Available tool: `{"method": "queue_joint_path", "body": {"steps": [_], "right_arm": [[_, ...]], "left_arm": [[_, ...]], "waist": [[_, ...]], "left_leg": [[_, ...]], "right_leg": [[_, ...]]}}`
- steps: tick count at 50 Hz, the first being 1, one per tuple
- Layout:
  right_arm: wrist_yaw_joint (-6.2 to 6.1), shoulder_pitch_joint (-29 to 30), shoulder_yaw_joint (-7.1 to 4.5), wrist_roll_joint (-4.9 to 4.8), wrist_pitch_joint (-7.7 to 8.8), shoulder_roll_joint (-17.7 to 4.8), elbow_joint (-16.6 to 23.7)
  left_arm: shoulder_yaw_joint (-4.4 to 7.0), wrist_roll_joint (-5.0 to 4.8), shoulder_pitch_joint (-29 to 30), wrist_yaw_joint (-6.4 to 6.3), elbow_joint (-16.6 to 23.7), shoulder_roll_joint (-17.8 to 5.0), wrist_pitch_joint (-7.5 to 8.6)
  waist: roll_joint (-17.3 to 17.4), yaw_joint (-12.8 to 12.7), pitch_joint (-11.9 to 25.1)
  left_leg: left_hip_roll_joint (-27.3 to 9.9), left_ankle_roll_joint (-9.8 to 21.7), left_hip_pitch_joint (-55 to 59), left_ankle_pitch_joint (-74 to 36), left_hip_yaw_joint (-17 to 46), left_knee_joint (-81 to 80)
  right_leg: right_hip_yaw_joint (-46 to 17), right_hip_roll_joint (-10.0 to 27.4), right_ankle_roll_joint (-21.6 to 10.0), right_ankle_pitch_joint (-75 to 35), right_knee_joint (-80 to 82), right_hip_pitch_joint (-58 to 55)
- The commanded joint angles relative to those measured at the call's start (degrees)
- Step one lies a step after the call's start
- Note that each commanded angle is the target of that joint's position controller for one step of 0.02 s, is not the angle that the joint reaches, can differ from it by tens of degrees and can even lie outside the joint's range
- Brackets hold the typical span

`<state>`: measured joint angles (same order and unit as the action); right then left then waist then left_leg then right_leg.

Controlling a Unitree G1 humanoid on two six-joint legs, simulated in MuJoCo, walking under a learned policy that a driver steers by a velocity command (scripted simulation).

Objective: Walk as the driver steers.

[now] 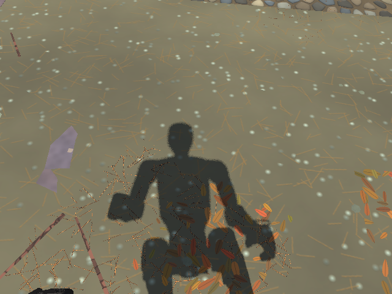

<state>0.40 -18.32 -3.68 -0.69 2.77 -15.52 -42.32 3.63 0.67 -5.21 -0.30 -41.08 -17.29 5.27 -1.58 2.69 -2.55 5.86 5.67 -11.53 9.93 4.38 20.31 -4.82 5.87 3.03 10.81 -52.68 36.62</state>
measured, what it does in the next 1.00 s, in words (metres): walks ahead: right foot, then left foot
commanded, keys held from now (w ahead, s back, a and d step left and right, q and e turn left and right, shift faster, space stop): w+q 0.16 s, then w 0.20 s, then w+e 0.64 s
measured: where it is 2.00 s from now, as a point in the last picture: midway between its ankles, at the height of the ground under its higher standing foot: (219, 135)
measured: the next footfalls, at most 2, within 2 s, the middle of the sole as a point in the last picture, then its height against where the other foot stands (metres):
right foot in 0.22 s outside the picture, level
left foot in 0.70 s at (147, 275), level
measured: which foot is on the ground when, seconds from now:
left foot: down 0.00-0.22, up 0.24-0.68, down 0.70-1.00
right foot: up 0.00-0.20, down 0.22-0.70, up 0.72-1.00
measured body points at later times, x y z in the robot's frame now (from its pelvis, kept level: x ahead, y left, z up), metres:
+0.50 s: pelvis +0.28 -0.05 +0.00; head +0.31 -0.05 +0.45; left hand +0.25 +0.23 -0.12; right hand +0.50 -0.27 -0.10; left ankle +0.33 +0.12 -0.69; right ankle +0.28 -0.15 -0.75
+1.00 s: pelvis +0.52 +0.03 +0.00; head +0.55 +0.03 +0.45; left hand +0.71 +0.29 -0.10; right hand +0.55 -0.26 -0.12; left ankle +0.48 +0.14 -0.75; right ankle +0.64 -0.15 -0.68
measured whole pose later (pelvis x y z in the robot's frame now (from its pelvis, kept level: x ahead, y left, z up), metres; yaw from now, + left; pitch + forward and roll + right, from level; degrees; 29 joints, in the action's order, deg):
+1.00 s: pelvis +0.52 +0.03 +0.00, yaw -6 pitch +1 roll +2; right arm 0.1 -18.1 -4.3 0.6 5.3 -15.8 -47.0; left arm 4.3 -1.3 -10.4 0.8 -41.3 -18.4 1.4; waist -2.9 3.4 -1.2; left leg 1.1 1.2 -3.1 12.4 -8.3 14.6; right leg -3.3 5.9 0.9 5.5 -52.6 39.6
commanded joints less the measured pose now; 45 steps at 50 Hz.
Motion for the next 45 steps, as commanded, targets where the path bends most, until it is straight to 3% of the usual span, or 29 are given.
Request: {"method": "queue_joint_path", "body": {"steps": [1,4,7,9,10,11,12,13,14,15,16,17,18,20,22,25,30,32,34,35,36,37,38,40,41,43,45], "right_arm": [[-1.20,1.35,-2.73,-0.37,0.66,-10.24,4.06],[-1.46,-1.23,-2.91,-0.64,0.17,-10.71,3.12],[-1.72,-2.47,-2.85,-0.85,-0.32,-9.99,2.55],[-1.88,-1.56,-2.93,-0.51,-0.60,-9.83,2.66],[-1.83,-1.04,-2.60,-0.36,-0.72,-8.74,2.74],[-1.57,-1.44,-1.64,0.00,-0.58,-6.21,2.93],[-1.54,-3.37,-0.37,1.13,-0.52,-3.19,3.70],[-1.46,-12.36,0.17,-1.31,0.12,-1.29,4.31],[-1.62,-10.28,-0.73,-1.71,0.29,-7.38,2.54],[-1.48,-2.98,-1.37,-1.28,0.31,-9.68,3.49],[-1.57,0.97,-1.22,-0.53,0.38,-9.00,4.36],[-1.40,3.50,-1.26,0.20,0.72,-8.22,5.17],[-1.03,3.41,-1.21,0.14,0.86,-7.29,5.39],[-0.71,3.12,-0.73,0.41,1.06,-5.26,5.63],[-0.67,6.34,-0.05,0.96,1.33,-3.72,7.04],[-0.22,12.32,0.86,0.86,2.06,-2.20,8.31],[0.83,19.13,0.54,-0.12,3.13,-3.63,9.66],[0.96,18.51,-0.12,-0.29,3.61,-5.27,9.70],[0.40,11.25,-1.49,0.06,3.83,-7.65,7.51],[-0.21,3.50,-2.52,0.99,3.91,-10.37,6.43],[-0.68,-3.92,-3.80,1.86,3.18,-15.46,5.50],[-0.20,-5.71,-3.45,1.42,2.56,-13.71,4.19],[-0.10,-2.52,-2.26,0.83,2.54,-9.48,4.32],[0.14,3.81,-0.89,0.84,2.58,-5.27,4.19],[0.24,5.97,-0.56,1.18,2.79,-4.00,3.86],[0.21,7.68,-0.96,1.34,3.43,-4.37,3.03],[0.00,7.50,-1.53,1.39,3.96,-5.67,1.93]], "left_arm": [[0.28,-0.05,3.40,0.16,3.86,-2.24,0.30],[0.15,-0.91,8.22,0.96,5.22,-2.64,0.90],[0.84,-1.21,8.66,1.70,5.73,-4.80,1.67],[1.43,-1.28,5.29,1.91,4.93,-6.04,2.22],[1.88,-1.00,0.95,1.80,3.54,-6.52,2.51],[2.64,-0.13,-5.00,1.53,2.27,-8.20,2.85],[3.16,0.42,-13.26,1.22,1.41,-11.07,2.78],[4.34,0.49,-17.18,1.98,-1.72,-15.15,2.08],[2.96,-1.24,-15.36,2.32,-0.61,-8.99,2.06],[2.08,-1.33,-12.66,2.08,-0.24,-5.89,1.73],[1.64,-0.57,-10.14,2.01,0.13,-5.43,1.37],[1.30,-0.31,-8.82,1.91,-0.31,-4.53,1.16],[0.84,0.10,-8.43,1.69,-0.57,-3.77,1.24],[0.58,-0.63,-9.56,1.67,-1.57,-3.55,1.36],[1.01,-1.44,-10.78,1.39,-2.32,-5.56,1.16],[1.69,-1.87,-12.39,0.67,-3.18,-7.79,0.28],[1.75,-2.51,-17.48,0.22,-5.13,-8.19,-1.13],[2.00,-2.58,-17.50,-0.13,-5.27,-8.81,-1.65],[1.74,-2.28,-16.70,-0.33,-4.98,-7.94,-1.93],[0.77,-1.60,-15.50,-0.17,-3.87,-5.24,-1.72],[-0.72,-1.21,-19.29,-0.28,-1.97,-0.19,-1.02],[-0.61,-2.59,-21.43,-0.33,-1.24,-1.87,-0.53],[0.81,-3.39,-18.53,-0.36,-1.62,-6.58,-0.75],[1.21,-2.66,-14.03,-0.26,-1.07,-6.23,-1.60],[1.43,-2.31,-13.54,-0.14,-0.90,-5.46,-2.19],[1.09,-2.33,-13.30,0.24,-0.36,-3.12,-3.23],[0.99,-2.08,-11.58,0.38,0.88,-2.39,-3.73]], "waist": [[5.64,-0.46,2.64],[6.65,1.58,2.02],[7.34,1.16,2.13],[9.08,-0.84,2.63],[9.32,-3.01,4.08],[7.84,-5.63,8.87],[-0.04,-7.91,17.09],[-21.28,-3.55,20.02],[-11.79,-5.49,14.63],[-5.95,-6.91,7.93],[-1.66,-6.13,5.14],[-1.05,-5.44,2.64],[-2.53,-4.12,2.66],[-4.29,-3.26,3.29],[-3.62,-3.65,2.50],[-2.76,-5.23,1.74],[-3.47,-7.05,1.28],[-4.26,-5.48,1.54],[-3.96,-1.12,4.77],[-1.50,2.89,10.64],[11.17,3.68,19.59],[19.46,2.91,21.69],[12.69,2.75,13.36],[8.22,0.27,4.90],[8.88,-1.20,2.78],[8.92,-2.65,1.40],[6.85,-3.08,0.93]], "left_leg": [[-10.84,8.08,-2.67,-10.61,9.33,-7.16],[-11.41,6.85,-2.69,-5.34,11.54,-6.02],[-13.44,5.98,2.07,-3.00,16.57,-1.39],[-14.66,5.03,4.27,-5.03,18.76,2.10],[-13.45,4.04,4.21,-8.23,18.07,5.39],[-10.35,2.25,2.48,-10.83,15.32,14.02],[-5.95,0.00,-4.86,1.29,10.10,30.51],[0.70,-3.50,-25.28,24.04,5.27,47.33],[-3.08,-4.00,-31.59,21.83,8.16,53.43],[-4.90,-3.93,-32.89,16.39,6.96,53.96],[-6.73,-3.96,-31.10,12.70,4.97,52.44],[-8.26,-4.00,-30.45,10.14,4.52,49.07],[-9.82,-3.90,-27.81,8.42,3.86,46.49],[-10.70,-4.61,-25.93,8.15,1.23,41.72],[-11.01,-5.81,-26.67,6.99,-0.50,34.69],[-9.78,-7.15,-23.14,-2.16,-1.58,21.63],[-6.62,-7.73,-15.40,-9.94,-1.66,10.55],[-6.52,-6.59,-11.49,-8.17,-1.01,7.46],[-6.48,-4.29,0.90,-6.66,-1.92,4.18],[-12.59,-1.39,13.32,-5.57,3.08,5.45],[-25.96,4.74,32.48,-1.32,20.49,4.84],[-31.05,9.26,33.01,10.91,36.63,-1.50],[-28.68,7.53,26.10,16.20,31.27,-3.35],[-23.65,5.02,13.67,8.39,17.67,-6.37],[-21.91,4.45,9.25,3.99,13.09,-8.14],[-20.81,4.54,4.35,-2.37,6.92,-11.06],[-21.17,5.36,3.89,-7.66,2.65,-12.35]], "right_leg": [[1.98,-2.90,1.50,-10.92,12.05,-4.07],[1.89,-5.11,1.38,-16.12,19.90,-7.63],[-0.16,-5.46,-0.13,-13.12,24.07,-8.75],[0.29,-5.29,-1.96,-8.68,24.90,-11.81],[1.71,-5.64,-3.38,-8.81,26.90,-17.32],[0.16,-3.05,-5.76,-8.33,26.89,-27.45],[-11.13,6.46,-9.10,-5.20,26.39,-41.83],[-39.86,16.58,-18.68,10.37,34.39,-54.87],[-41.85,15.94,-17.71,22.62,37.12,-52.14],[-31.86,13.52,-15.46,19.97,37.21,-45.68],[-25.17,11.10,-14.43,12.63,37.73,-39.56],[-20.68,9.23,-14.67,5.82,38.66,-35.29],[-17.05,7.61,-14.26,1.03,39.62,-32.78],[-14.32,6.02,-15.54,-5.52,41.02,-31.20],[-12.61,6.00,-16.96,-9.66,42.52,-30.28],[-8.66,4.17,-16.01,-11.48,43.10,-28.27],[-9.21,4.44,-14.24,-10.36,40.16,-27.96],[-11.67,5.51,-12.95,-8.44,37.72,-28.91],[-10.55,2.86,-10.63,-12.09,30.48,-26.42],[-8.16,-0.54,-8.61,-9.04,18.50,-20.59],[-0.82,-7.65,-4.86,8.99,-1.17,-4.01],[-1.70,-7.37,-4.14,23.74,-12.80,5.81],[-3.33,-4.20,-4.16,19.53,-17.73,9.14],[-1.42,-0.95,-3.69,11.36,-16.41,7.32],[-1.59,0.47,-3.46,8.84,-14.48,5.37],[-0.88,1.49,-2.78,5.33,-13.07,2.42],[-1.14,1.80,-2.05,1.71,-10.29,3.57]]}}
